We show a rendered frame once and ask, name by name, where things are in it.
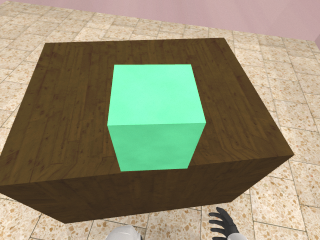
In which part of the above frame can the carton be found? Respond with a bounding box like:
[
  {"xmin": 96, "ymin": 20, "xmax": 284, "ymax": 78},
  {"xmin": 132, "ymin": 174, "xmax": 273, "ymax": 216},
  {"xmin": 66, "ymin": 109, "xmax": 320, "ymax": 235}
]
[{"xmin": 107, "ymin": 64, "xmax": 206, "ymax": 172}]

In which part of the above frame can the pedestal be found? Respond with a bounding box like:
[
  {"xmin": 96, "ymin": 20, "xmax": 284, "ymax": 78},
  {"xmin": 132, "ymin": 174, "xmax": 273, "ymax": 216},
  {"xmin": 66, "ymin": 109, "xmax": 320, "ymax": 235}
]
[{"xmin": 0, "ymin": 37, "xmax": 295, "ymax": 224}]

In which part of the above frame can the left robot thigh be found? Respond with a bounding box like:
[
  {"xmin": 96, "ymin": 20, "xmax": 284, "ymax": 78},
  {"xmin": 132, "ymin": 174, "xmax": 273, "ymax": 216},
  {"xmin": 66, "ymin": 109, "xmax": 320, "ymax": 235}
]
[{"xmin": 105, "ymin": 225, "xmax": 141, "ymax": 240}]

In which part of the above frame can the right robot hand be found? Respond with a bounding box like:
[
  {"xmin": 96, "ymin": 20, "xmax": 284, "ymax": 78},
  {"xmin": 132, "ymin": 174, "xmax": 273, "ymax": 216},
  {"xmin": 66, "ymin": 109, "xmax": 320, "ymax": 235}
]
[{"xmin": 208, "ymin": 207, "xmax": 239, "ymax": 240}]

